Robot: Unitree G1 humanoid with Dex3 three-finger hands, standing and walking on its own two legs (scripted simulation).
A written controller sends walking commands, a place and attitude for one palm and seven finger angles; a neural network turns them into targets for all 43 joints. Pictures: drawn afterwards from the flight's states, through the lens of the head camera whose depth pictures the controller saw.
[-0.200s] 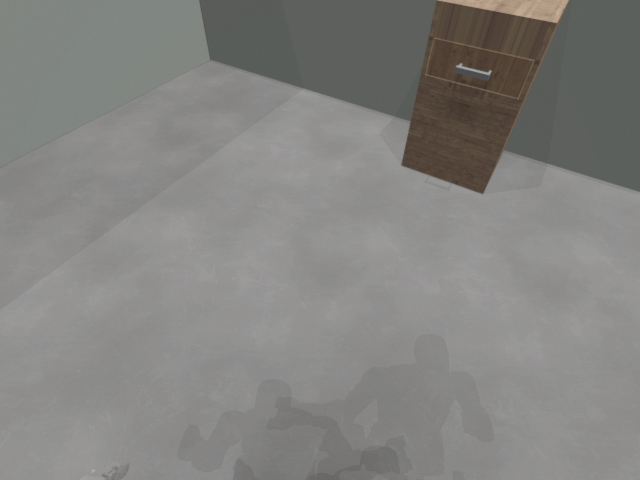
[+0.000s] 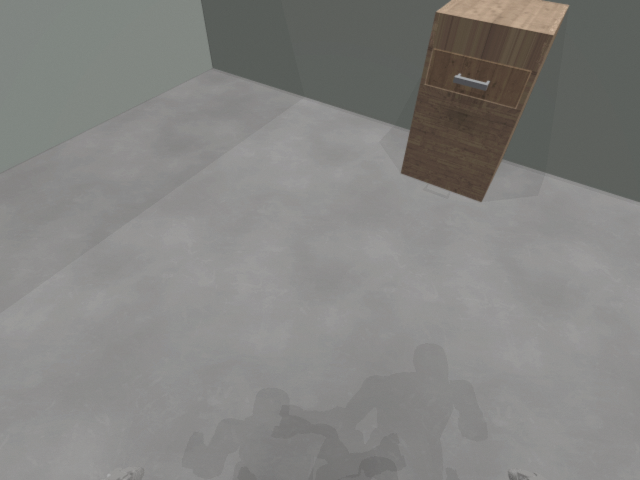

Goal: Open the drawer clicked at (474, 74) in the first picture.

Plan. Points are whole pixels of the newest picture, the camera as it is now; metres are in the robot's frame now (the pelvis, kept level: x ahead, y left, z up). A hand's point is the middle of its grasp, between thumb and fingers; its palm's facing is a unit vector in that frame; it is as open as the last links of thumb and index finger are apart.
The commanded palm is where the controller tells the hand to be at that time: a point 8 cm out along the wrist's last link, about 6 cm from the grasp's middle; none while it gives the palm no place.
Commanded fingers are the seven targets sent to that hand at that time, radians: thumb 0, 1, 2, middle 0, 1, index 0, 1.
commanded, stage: stand and wait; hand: left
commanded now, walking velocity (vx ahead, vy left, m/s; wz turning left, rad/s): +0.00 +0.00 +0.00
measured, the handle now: (471, 81) +1.63 -0.53 -0.20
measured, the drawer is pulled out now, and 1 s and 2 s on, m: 0.00 0.00 0.00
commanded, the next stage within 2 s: look at it before walking up in 0.62 s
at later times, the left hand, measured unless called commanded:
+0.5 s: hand out of the picture +0.06 +0.24 -0.15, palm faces -0.03 -0.94 -0.34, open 7.4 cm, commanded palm none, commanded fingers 0.00 0.90 0.90 -0.20 -0.30 -0.20 -0.30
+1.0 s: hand out of the picture +0.07 +0.23 -0.15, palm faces -0.03 -0.94 -0.33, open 7.4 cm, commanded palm none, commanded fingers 0.00 0.90 0.90 -0.20 -0.30 -0.20 -0.30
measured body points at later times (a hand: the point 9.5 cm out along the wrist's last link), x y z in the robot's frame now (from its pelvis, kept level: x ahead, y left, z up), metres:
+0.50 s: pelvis -0.01 -0.01 +0.01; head -0.01 -0.01 +0.45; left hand +0.06 +0.29 -0.13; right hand +0.06 -0.31 -0.13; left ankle -0.01 +0.10 -0.74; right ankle -0.01 -0.14 -0.74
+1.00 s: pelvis -0.01 -0.02 +0.01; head +0.00 -0.02 +0.46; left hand +0.07 +0.28 -0.13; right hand +0.07 -0.31 -0.13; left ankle -0.01 +0.10 -0.74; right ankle -0.01 -0.14 -0.74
